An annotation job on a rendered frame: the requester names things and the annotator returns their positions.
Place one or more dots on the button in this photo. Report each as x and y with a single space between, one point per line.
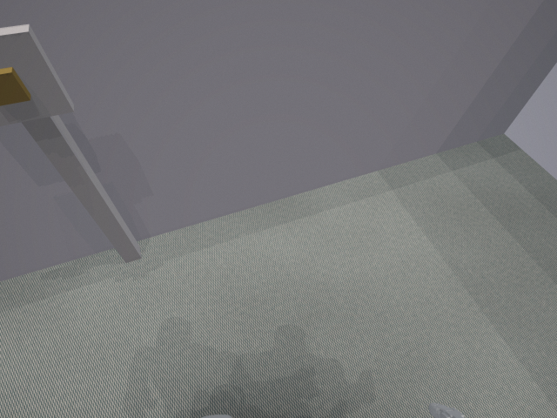
12 89

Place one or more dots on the panel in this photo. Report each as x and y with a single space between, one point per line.
20 49

